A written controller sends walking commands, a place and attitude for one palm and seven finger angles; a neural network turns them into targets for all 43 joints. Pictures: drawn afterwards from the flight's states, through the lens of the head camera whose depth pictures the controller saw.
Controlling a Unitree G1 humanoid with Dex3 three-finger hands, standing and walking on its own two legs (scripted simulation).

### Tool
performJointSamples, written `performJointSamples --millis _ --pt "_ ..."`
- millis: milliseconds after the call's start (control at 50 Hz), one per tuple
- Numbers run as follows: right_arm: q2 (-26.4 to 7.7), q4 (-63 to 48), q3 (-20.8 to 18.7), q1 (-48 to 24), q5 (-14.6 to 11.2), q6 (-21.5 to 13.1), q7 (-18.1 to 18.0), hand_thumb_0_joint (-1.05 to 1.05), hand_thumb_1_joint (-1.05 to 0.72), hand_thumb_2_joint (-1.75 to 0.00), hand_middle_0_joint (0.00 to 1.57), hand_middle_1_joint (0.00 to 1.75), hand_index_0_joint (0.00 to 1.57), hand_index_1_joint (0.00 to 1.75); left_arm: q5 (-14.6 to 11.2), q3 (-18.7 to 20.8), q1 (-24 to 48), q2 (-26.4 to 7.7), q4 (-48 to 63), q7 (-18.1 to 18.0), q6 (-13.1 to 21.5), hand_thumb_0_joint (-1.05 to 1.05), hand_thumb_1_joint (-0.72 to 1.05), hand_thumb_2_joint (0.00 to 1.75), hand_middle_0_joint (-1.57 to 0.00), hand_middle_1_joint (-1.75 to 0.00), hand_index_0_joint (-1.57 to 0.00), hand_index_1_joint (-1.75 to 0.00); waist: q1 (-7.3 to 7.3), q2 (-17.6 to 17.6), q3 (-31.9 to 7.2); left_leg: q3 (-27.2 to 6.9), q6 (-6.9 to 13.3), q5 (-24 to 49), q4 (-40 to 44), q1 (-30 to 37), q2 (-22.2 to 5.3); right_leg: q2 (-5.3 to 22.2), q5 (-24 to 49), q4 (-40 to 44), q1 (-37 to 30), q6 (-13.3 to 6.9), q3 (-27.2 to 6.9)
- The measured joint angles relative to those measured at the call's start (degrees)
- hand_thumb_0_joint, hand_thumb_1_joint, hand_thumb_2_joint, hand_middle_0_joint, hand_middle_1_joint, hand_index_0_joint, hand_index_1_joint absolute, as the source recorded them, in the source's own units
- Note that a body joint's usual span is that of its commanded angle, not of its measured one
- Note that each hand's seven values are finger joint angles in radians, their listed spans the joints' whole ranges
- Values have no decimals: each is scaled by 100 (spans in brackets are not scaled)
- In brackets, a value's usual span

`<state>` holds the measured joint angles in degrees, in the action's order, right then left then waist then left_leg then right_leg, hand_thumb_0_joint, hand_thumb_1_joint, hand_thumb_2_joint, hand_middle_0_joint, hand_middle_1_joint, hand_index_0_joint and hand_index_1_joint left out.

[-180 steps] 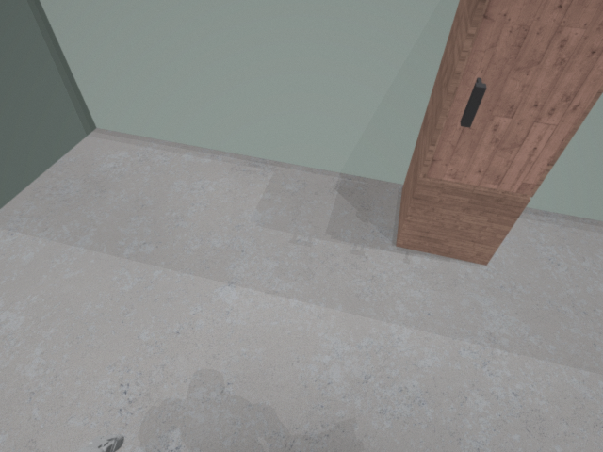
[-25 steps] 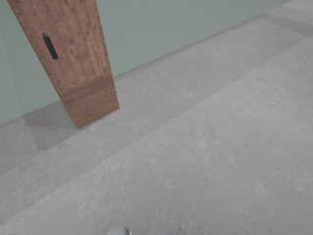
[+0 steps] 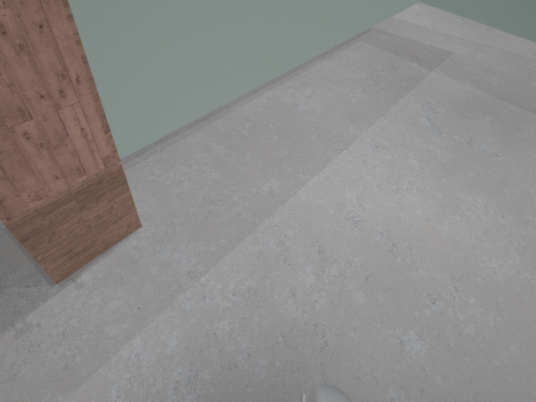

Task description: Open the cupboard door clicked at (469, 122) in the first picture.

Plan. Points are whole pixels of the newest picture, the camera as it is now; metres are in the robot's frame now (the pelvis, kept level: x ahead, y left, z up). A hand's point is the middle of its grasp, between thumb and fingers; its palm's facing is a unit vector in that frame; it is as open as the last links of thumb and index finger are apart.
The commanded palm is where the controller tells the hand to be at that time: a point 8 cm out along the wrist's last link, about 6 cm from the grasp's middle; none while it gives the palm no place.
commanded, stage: walk to a spot facing it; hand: left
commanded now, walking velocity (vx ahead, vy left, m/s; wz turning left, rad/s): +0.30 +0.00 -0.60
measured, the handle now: out of the picture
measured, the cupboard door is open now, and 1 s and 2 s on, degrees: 0 0 0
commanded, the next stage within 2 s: turn to face it in 0.40 s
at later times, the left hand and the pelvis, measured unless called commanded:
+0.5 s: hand (233, 289) +0.37 +0.08 -0.18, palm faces -0.26 -0.94 -0.19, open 7.4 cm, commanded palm none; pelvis +0.22 -0.06 -0.02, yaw -17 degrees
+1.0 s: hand (216, 268) +0.41 +0.13 -0.19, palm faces -0.10 -0.98 -0.19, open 7.3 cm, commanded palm none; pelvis +0.34 -0.05 -0.01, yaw -9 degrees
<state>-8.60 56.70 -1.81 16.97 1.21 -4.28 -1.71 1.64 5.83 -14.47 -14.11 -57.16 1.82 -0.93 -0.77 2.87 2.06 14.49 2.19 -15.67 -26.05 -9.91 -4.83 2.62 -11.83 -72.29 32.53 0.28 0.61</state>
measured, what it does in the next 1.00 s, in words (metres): walks ahead: right foot, then left foot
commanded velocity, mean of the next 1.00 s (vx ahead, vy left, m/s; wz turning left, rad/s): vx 0.09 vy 0.00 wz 0.04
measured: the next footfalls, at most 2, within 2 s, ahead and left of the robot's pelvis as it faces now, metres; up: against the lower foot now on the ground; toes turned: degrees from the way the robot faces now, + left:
right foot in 0.36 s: +0.30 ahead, -0.13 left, +0.00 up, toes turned -21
left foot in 0.88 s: +0.41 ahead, +0.03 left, +0.00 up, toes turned -4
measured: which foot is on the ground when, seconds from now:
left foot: down 0.00-0.38, up 0.40-0.86, down 0.88-1.00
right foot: up 0.00-0.34, down 0.36-0.88, up 0.90-1.00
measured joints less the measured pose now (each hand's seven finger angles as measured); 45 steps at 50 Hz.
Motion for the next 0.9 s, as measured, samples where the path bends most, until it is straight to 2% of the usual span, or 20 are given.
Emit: performJointSamples --millis 120,200,260,300,340,360,380,400,420,440,480,500,560,640,760,860,900 --pt "27 343 -19 578 -13 34 -11 0 -92 -89 20 29 20 30 24 41 296 106 134 27 -130 0 92 90 -20 -30 -19 -30 91 -14 -52 457 -43 -296 401 674 149 187 498 372 588 132 101" --pt "105 466 3 828 27 43 1 1 -91 -89 20 29 20 30 26 -21 509 232 141 73 -189 0 92 90 -20 -30 -19 -29 229 -77 61 718 -145 -570 514 1083 156 269 461 1358 501 117 419" --pt "164 521 20 956 60 62 13 1 -91 -89 20 29 20 30 12 -86 726 337 177 95 -187 0 92 90 -20 -30 -19 -30 363 -141 211 894 -286 -814 520 1366 103 212 259 2260 284 11 656" --pt "189 555 23 1017 64 95 29 1 -91 -89 20 29 20 30 3 -128 869 406 244 102 -131 1 92 90 -20 -30 -19 -30 411 -220 322 1019 -418 -1043 381 1507 -17 63 41 2805 87 -131 823" --pt "213 593 19 1072 52 150 59 1 -91 -89 20 30 20 30 8 -160 946 431 327 101 -15 1 91 90 -20 -30 -19 -30 411 -265 403 1120 -533 -1321 -159 1518 -231 -149 -137 3260 -222 -313 976" --pt "232 606 23 1121 31 187 83 1 -90 -89 20 30 20 30 14 -173 937 418 364 104 73 1 91 90 -20 -30 -19 -30 378 -236 409 1122 -573 -1413 -755 1406 -377 -230 -37 3556 -489 -414 1043" --pt "239 606 27 1125 -12 239 117 1 -90 -89 21 30 21 30 15 -178 920 401 397 93 175 0 91 90 -20 -30 -19 -30 302 -212 409 948 -554 -1255 -1658 1110 -548 -285 245 3571 -556 -583 1049" --pt "225 597 25 1017 -51 303 130 1 -90 -89 21 30 21 30 -26 -186 901 385 416 60 257 0 91 90 -20 -30 -20 -30 246 -196 441 485 -576 -1350 -2794 644 -592 -348 125 3325 -513 -725 998" --pt "200 555 12 847 -78 361 117 1 -90 -89 21 30 21 30 -74 -196 876 367 418 15 292 0 91 90 -20 -30 -20 -30 233 -177 499 -22 -572 -1428 -3838 161 -519 -402 -77 3187 -563 -817 936" --pt "169 481 -11 656 -85 394 103 1 -90 -89 21 30 21 30 -108 -204 837 352 404 -30 293 0 91 90 -20 -30 -20 -30 235 -168 549 -419 -562 -1309 -4595 -274 -442 -456 -224 3203 -694 -860 879" --pt "89 270 -46 259 -68 411 78 1 -90 -89 21 30 21 30 -157 -223 713 324 333 -101 261 0 91 90 -20 -30 -20 -30 236 -165 548 -890 -574 -937 -5244 -1031 -398 -547 -269 3487 -1001 -793 755" --pt "40 151 -58 49 -48 414 64 1 -90 -89 21 30 20 30 -163 -232 638 318 282 -129 255 0 91 90 -20 -30 -20 -30 231 -177 516 -1021 -585 -780 -5254 -1357 -428 -589 -213 3668 -1135 -740 681" --pt "-124 -201 -90 -532 -3 398 27 1 -91 -89 20 29 20 30 -129 -218 442 291 140 -218 268 0 93 90 -20 -30 -20 -30 225 -288 369 -1289 -615 -474 -4778 -2126 -496 -665 -82 4130 -1426 -767 467" --pt "-267 -410 -80 -950 19 379 27 1 -91 -89 20 29 20 30 -90 -278 276 336 -19 -259 256 0 92 90 -20 -30 -20 -30 236 -492 122 -1437 -627 40 -3959 -2538 -444 -660 -77 4495 -1737 -692 345" --pt "-179 -126 25 -757 -23 484 103 0 -91 -90 20 29 20 30 -84 -386 212 462 -47 -278 271 0 92 90 -20 -30 -20 -30 149 -535 -191 -1251 -609 122 -2280 -1850 -193 -587 -407 4630 -2238 -568 596" --pt "-44 88 32 -561 -21 600 145 0 -92 -89 20 29 20 30 -83 -358 182 495 44 -340 232 0 93 90 -20 -30 -20 -30 32 -338 -150 -918 -489 -47 -1274 -1057 66 -444 -901 4230 -2378 -417 950" --pt "-16 77 26 -552 19 581 170 0 -93 -89 20 29 20 30 -120 -312 153 419 28 -350 168 0 93 90 -20 -30 -20 -30 54 -115 -72 -846 -156 -58 -995 -871 268 -208 -1180 3636 -2176 -283 1015"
